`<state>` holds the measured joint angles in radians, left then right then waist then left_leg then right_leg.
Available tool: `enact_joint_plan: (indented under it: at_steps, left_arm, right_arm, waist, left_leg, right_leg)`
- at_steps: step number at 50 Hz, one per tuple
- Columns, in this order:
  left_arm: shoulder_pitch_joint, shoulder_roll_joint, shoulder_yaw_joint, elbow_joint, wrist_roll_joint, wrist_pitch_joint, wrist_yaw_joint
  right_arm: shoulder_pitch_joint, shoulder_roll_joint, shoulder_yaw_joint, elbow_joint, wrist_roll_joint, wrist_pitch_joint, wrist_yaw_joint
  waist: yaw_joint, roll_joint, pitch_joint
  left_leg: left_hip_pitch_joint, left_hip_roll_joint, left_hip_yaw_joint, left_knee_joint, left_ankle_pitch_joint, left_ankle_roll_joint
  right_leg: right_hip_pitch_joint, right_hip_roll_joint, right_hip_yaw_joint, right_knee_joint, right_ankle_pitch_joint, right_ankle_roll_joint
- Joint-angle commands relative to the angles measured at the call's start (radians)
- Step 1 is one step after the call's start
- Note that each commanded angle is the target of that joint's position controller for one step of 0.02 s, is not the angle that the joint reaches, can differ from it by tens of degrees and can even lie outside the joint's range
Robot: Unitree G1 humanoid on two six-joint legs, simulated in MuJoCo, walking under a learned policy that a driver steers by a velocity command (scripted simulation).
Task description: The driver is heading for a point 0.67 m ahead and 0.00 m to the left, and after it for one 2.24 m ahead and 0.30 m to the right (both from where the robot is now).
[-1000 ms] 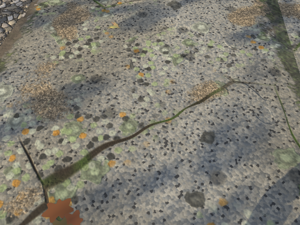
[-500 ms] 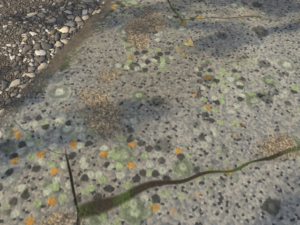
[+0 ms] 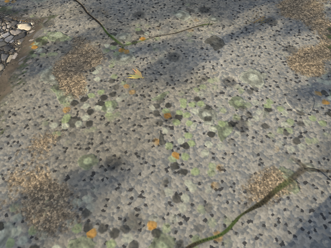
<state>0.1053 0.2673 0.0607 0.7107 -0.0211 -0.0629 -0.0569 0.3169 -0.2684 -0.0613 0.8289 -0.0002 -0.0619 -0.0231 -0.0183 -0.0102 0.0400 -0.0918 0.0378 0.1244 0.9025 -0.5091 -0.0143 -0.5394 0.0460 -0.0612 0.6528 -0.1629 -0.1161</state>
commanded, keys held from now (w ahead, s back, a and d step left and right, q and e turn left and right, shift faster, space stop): w+e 0.14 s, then w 0.84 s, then no key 0.02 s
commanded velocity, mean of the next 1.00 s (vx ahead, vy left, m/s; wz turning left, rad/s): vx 0.50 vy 0.00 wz -0.20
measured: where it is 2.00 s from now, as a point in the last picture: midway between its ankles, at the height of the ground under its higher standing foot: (188, 183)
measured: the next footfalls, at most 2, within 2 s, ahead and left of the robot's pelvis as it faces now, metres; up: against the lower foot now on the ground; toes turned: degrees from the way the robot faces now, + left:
left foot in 0.44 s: +0.45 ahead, +0.10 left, +0.00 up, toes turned -11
right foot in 0.98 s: +0.67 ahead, -0.19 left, +0.00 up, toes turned -13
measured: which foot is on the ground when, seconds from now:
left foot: up 0.00-0.42, down 0.44-0.98, up 1.00-1.00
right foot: down 0.00-0.46, up 0.48-0.96, down 0.98-1.00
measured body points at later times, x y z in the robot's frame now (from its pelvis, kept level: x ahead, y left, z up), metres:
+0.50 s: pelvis +0.30 +0.02 +0.01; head +0.33 +0.02 +0.46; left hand +0.39 +0.29 -0.11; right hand +0.46 -0.26 -0.06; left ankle +0.41 +0.11 -0.71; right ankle +0.11 -0.07 -0.67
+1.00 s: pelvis +0.55 -0.06 +0.01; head +0.58 -0.08 +0.46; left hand +0.83 +0.11 -0.05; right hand +0.49 -0.34 -0.12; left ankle +0.41 +0.10 -0.69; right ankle +0.63 -0.18 -0.71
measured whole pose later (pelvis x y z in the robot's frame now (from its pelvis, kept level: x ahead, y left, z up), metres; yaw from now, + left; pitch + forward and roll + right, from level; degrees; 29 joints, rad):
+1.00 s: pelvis +0.55 -0.06 +0.01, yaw -11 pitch +3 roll +1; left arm 0.04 0.25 0.03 0.65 0.00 -0.09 -0.04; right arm 0.40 -0.30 -0.05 0.86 0.01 -0.05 0.00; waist -0.08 0.00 0.01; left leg -0.07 0.00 -0.01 0.60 -0.47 0.01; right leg -0.49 0.00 -0.02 0.54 -0.10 -0.07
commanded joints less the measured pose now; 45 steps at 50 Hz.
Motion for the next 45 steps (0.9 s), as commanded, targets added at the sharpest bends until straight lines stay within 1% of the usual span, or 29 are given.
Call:
enact_joint_plan:
  at_steps: [1, 2, 3, 4, 5, 6, 8, 9, 11, 13, 15, 17, 19, 20, 21, 22, 23, 24, 25, 26, 27, 28, 29, 30, 32, 35, 39, 42, 45]
  left_arm:
    - [0.327, 0.2, 0.064, -0.005, 0.009, -0.011, 0.022]
    - [0.254, 0.165, 0.054, -0.018, 0.0, -0.014, 0.023]
    - [0.18, 0.133, 0.044, -0.036, -0.001, -0.013, 0.023]
    - [0.139, 0.11, 0.034, -0.056, 0.01, -0.013, 0.026]
    - [0.122, 0.11, 0.034, -0.069, 0.014, -0.012, 0.029]
    - [0.117, 0.12, 0.036, -0.071, 0.011, -0.014, 0.033]
    - [0.135, 0.143, 0.041, -0.062, 0.01, -0.017, 0.044]
    - [0.147, 0.151, 0.042, -0.056, 0.009, -0.017, 0.051]
    - [0.175, 0.145, 0.038, -0.039, 0.003, -0.012, 0.059]
    - [0.219, 0.144, 0.035, -0.02, 0.001, -0.008, 0.061]
    - [0.253, 0.154, 0.034, -0.005, 0.001, -0.007, 0.058]
    - [0.274, 0.157, 0.034, 0.007, 0.0, -0.004, 0.058]
    - [0.276, 0.164, 0.036, 0.014, 0.003, 0.002, 0.06]
    - [0.267, 0.168, 0.037, 0.015, 0.005, 0.006, 0.062]
    - [0.243, 0.168, 0.037, 0.011, 0.005, 0.009, 0.063]
    - [0.227, 0.146, 0.028, 0.003, 0.009, 0.01, 0.062]
    - [0.216, 0.108, 0.01, -0.024, 0.025, 0.008, 0.063]
    - [0.371, 0.034, -0.011, -0.021, 0.003, -0.009, 0.06]
    - [0.34, 0.105, -0.004, -0.01, -0.006, -0.018, 0.057]
    - [0.225, 0.154, 0.01, -0.034, -0.015, -0.021, 0.053]
    - [0.155, 0.141, 0.005, -0.054, -0.004, -0.023, 0.054]
    - [0.122, 0.129, 0.008, -0.065, 0.012, -0.025, 0.053]
    - [0.136, 0.119, 0.011, -0.064, 0.016, -0.022, 0.052]
    - [0.16, 0.103, 0.009, -0.058, 0.013, -0.017, 0.05]
    - [0.172, 0.075, 0.002, -0.052, 0.014, -0.007, 0.051]
    - [0.081, 0.052, -0.009, -0.076, 0.02, -0.008, 0.054]
    - [-0.041, 0.037, -0.015, -0.096, 0.014, -0.019, 0.043]
    - [-0.12, 0.045, -0.013, -0.123, 0.004, -0.026, 0.03]
    - [-0.14, 0.065, -0.006, -0.143, 0.003, -0.035, 0.015]
  right_arm:
    - [-0.087, -0.13, -0.009, -0.162, 0.043, -0.093, 0.032]
    - [-0.121, -0.126, -0.003, -0.176, 0.037, -0.103, 0.029]
    - [-0.134, -0.127, -0.008, -0.171, 0.011, -0.101, 0.021]
    - [-0.114, -0.139, -0.017, -0.171, -0.004, -0.089, 0.017]
    - [-0.094, -0.136, -0.021, -0.173, -0.01, -0.074, 0.017]
    - [-0.08, -0.123, -0.019, -0.173, -0.014, -0.062, 0.016]
    - [-0.099, -0.095, -0.01, -0.181, -0.019, -0.045, 0.011]
    - [-0.13, -0.081, -0.003, -0.189, -0.02, -0.042, 0.011]
    - [-0.199, -0.057, 0.009, -0.197, -0.019, -0.043, 0.014]
    - [-0.271, -0.045, 0.016, -0.207, -0.011, -0.051, 0.024]
    - [-0.324, -0.06, 0.013, -0.221, 0.002, -0.058, 0.034]
    - [-0.36, -0.08, 0.007, -0.238, 0.004, -0.066, 0.044]
    - [-0.352, -0.1, -0.002, -0.245, 0.003, -0.074, 0.051]
    - [-0.324, -0.108, -0.006, -0.242, 0.004, -0.077, 0.052]
    - [-0.254, -0.122, -0.016, -0.225, 0.002, -0.08, 0.05]
    - [-0.132, -0.155, -0.033, -0.194, -0.005, -0.083, 0.044]
    - [0.043, -0.211, -0.047, -0.175, -0.017, -0.082, 0.038]
    - [0.136, -0.277, -0.069, -0.132, -0.015, -0.071, 0.045]
    - [0.147, -0.181, -0.046, -0.128, 0.012, -0.066, 0.049]
    - [0.081, -0.137, -0.031, -0.138, 0.014, -0.059, 0.044]
    - [0.017, -0.125, -0.023, -0.151, 0.002, -0.051, 0.042]
    - [-0.018, -0.109, -0.016, -0.151, -0.003, -0.049, 0.045]
    - [-0.037, -0.095, -0.009, -0.152, -0.01, -0.052, 0.046]
    - [-0.045, -0.089, -0.007, -0.149, -0.008, -0.054, 0.048]
    - [-0.037, -0.106, -0.011, -0.133, 0.002, -0.058, 0.048]
    - [-0.018, -0.144, -0.022, -0.109, 0.006, -0.05, 0.037]
    - [0.033, -0.162, -0.023, -0.074, 0.017, -0.037, 0.032]
    - [0.083, -0.171, -0.024, -0.044, 0.022, -0.026, 0.032]
    - [0.087, -0.188, -0.03, -0.025, 0.026, -0.011, 0.026]
  waist:
    - [0.157, -0.103, -0.335]
    - [0.113, -0.016, -0.222]
    - [0.065, 0.039, -0.146]
    - [0.027, 0.023, -0.123]
    - [0.005, 0.007, -0.11]
    - [-0.007, -0.001, -0.098]
    - [-0.007, -0.005, -0.078]
    - [0.003, -0.016, -0.068]
    - [0.039, -0.044, -0.064]
    - [0.082, -0.065, -0.066]
    - [0.11, -0.077, -0.054]
    - [0.119, -0.078, -0.038]
    - [0.104, -0.09, -0.034]
    - [0.084, -0.103, -0.036]
    - [0.039, -0.108, -0.062]
    - [-0.02, -0.091, -0.145]
    - [-0.092, -0.003, -0.292]
    - [-0.044, 0.311, -0.409]
    - [-0.074, 0.251, -0.365]
    - [-0.084, 0.15, -0.211]
    - [-0.06, 0.061, -0.136]
    - [-0.037, 0.039, -0.073]
    - [-0.007, 0.066, -0.067]
    - [0.009, 0.091, -0.069]
    - [0.021, 0.102, -0.068]
    - [0.002, 0.077, -0.046]
    - [-0.047, 0.08, -0.024]
    - [-0.074, 0.085, -0.004]
    - [-0.058, 0.097, 0.005]
  left_leg:
    - [-0.743, -0.041, -0.258, 0.562, 0.008, 0.031]
    - [-0.726, 0.005, -0.244, 0.463, 0.1, 0.045]
    - [-0.668, 0.038, -0.229, 0.373, 0.139, 0.038]
    - [-0.592, 0.061, -0.232, 0.323, 0.167, 0.029]
    - [-0.551, 0.068, -0.228, 0.285, 0.18, 0.017]
    - [-0.537, 0.072, -0.213, 0.242, 0.191, 0.0]
    - [-0.53, 0.067, -0.183, 0.138, 0.252, -0.031]
    - [-0.53, 0.063, -0.17, 0.066, 0.313, -0.043]
    - [-0.49, 0.045, -0.153, -0.106, 0.478, -0.046]
    - [-0.445, 0.015, -0.14, -0.245, 0.608, -0.041]
    - [-0.443, 0.003, -0.144, -0.313, 0.642, -0.029]
    - [-0.481, -0.001, -0.154, -0.364, 0.587, -0.002]
    - [-0.482, -0.008, -0.156, -0.398, 0.504, 0.03]
    - [-0.451, -0.016, -0.148, -0.411, 0.463, 0.047]
    - [-0.355, -0.037, -0.124, -0.448, 0.458, 0.071]
    - [-0.17, -0.023, -0.133, -0.448, 0.499, 0.107]
    - [0.104, 0.136, -0.308, -0.42, 0.534, 0.182]
    - [0.449, 0.338, -0.747, -0.488, 0.336, 0.352]
    - [0.445, 0.349, -0.88, -0.58, 0.119, 0.334]
    - [0.32, 0.313, -0.739, -0.599, 0.095, 0.287]
    - [0.188, 0.272, -0.625, -0.616, 0.184, 0.26]
    - [0.083, 0.236, -0.556, -0.645, 0.289, 0.259]
    - [0.02, 0.205, -0.5, -0.667, 0.365, 0.249]
    - [-0.014, 0.182, -0.458, -0.687, 0.411, 0.249]
    - [-0.051, 0.172, -0.391, -0.715, 0.5, 0.263]
    - [-0.059, 0.164, -0.316, -0.747, 0.568, 0.261]
    - [-0.048, 0.134, -0.235, -0.743, 0.553, 0.223]
    - [0.008, 0.167, -0.249, -0.717, 0.531, 0.216]
    - [0.09, 0.209, -0.271, -0.664, 0.58, 0.197]
  right_leg:
    - [0.908, -0.353, 0.776, -0.339, -0.083, -0.283]
    - [0.743, -0.311, 0.641, -0.344, -0.012, -0.241]
    - [0.583, -0.27, 0.546, -0.356, 0.095, -0.213]
    - [0.479, -0.242, 0.486, -0.38, 0.179, -0.206]
    - [0.417, -0.221, 0.461, -0.402, 0.216, -0.206]
    - [0.372, -0.209, 0.429, -0.414, 0.264, -0.208]
    - [0.303, -0.187, 0.353, -0.425, 0.35, -0.199]
    - [0.284, -0.17, 0.315, -0.429, 0.363, -0.185]
    - [0.271, -0.125, 0.249, -0.415, 0.342, -0.138]
    - [0.285, -0.117, 0.239, -0.403, 0.261, -0.111]
    - [0.331, -0.153, 0.281, -0.392, 0.191, -0.109]
    - [0.416, -0.195, 0.329, -0.351, 0.184, -0.105]
    - [0.489, -0.233, 0.374, -0.311, 0.219, -0.092]
    - [0.509, -0.241, 0.383, -0.287, 0.276, -0.082]
    - [0.511, -0.22, 0.366, -0.222, 0.408, -0.065]
    - [0.477, -0.166, 0.322, -0.081, 0.515, -0.038]
    - [0.328, -0.099, 0.259, 0.193, 0.342, 0.0]
    - [-0.06, 0.058, 0.175, 0.552, -0.233, 0.078]
    - [-0.207, 0.021, 0.246, 0.658, -0.395, 0.078]
    - [-0.263, -0.029, 0.229, 0.684, -0.312, 0.075]
    - [-0.24, -0.077, 0.184, 0.644, -0.232, 0.075]
    - [-0.222, -0.105, 0.168, 0.577, -0.183, 0.08]
    - [-0.167, -0.132, 0.165, 0.53, -0.15, 0.084]
    - [-0.13, -0.138, 0.155, 0.494, -0.138, 0.091]
    - [-0.116, -0.147, 0.129, 0.423, -0.123, 0.108]
    - [-0.137, -0.158, 0.111, 0.249, 0.006, 0.129]
    - [-0.076, -0.127, 0.083, 0.016, 0.199, 0.13]
    - [-0.065, -0.107, 0.075, -0.065, 0.208, 0.117]
    - [-0.054, -0.095, 0.076, -0.123, 0.116, 0.078]
Velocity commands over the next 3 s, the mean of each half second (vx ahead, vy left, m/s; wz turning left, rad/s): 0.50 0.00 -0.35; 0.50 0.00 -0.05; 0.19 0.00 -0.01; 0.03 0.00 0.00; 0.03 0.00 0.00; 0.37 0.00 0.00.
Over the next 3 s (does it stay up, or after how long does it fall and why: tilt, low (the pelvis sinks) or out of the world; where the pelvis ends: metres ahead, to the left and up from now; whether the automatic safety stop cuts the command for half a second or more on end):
stays up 0.89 -0.08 0.03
